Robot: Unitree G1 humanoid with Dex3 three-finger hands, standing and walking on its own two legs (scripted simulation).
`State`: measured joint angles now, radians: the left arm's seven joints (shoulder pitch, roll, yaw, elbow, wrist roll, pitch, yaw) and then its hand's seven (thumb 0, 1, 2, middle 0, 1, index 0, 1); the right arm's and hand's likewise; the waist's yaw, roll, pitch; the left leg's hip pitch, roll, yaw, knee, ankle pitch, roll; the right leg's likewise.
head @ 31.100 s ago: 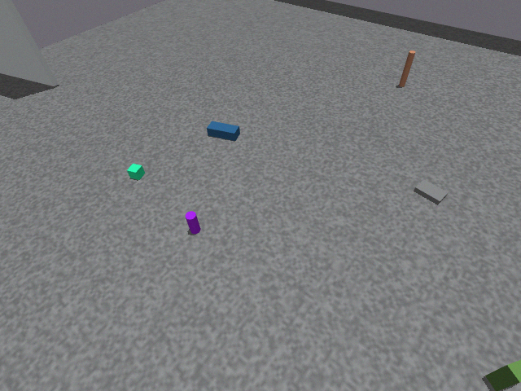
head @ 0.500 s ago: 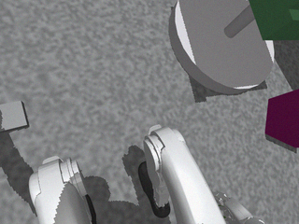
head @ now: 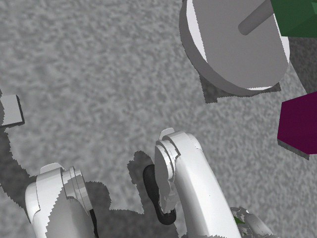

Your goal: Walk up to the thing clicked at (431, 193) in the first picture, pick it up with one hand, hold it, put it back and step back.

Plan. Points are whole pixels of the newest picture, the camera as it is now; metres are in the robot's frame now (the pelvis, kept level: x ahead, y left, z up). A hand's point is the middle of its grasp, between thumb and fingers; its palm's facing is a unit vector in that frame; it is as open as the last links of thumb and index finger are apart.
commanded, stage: home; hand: left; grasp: from above
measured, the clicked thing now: out of the picture +0.49 +0.33 -0.31
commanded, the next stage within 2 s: none
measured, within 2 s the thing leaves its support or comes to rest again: neither
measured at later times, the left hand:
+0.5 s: hand out of the picture +0.40 +0.33 -0.01, palm faces -0.30 -0.47 -0.83, open 8.7 cm
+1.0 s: hand out of the picture +0.26 +0.24 +0.20, palm faces +0.09 -0.92 -0.37, open 7.4 cm
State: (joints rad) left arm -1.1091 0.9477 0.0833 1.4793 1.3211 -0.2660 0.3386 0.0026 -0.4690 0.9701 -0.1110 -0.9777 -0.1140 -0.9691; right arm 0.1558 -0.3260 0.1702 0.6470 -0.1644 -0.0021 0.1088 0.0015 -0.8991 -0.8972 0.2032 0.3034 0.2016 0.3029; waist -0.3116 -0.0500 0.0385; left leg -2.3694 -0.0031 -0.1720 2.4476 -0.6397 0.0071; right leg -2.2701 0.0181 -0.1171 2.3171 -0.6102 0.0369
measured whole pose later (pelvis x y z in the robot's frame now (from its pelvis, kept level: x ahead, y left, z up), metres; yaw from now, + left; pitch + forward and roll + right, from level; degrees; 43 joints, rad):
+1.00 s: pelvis +0.04 +0.00 +0.29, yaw +9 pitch +22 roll -4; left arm 0.07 0.33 0.05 0.24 0.07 0.31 0.07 0.01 0.89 0.90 -0.21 -0.30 -0.20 -0.30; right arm 0.14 -0.21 0.05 0.55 0.04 -0.09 -0.08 0.01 -0.90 -0.90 0.21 0.30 0.20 0.30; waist -0.08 0.04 -0.19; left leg -1.32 0.02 -0.08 1.50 -0.58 -0.01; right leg -1.27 0.00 -0.06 1.43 -0.56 0.01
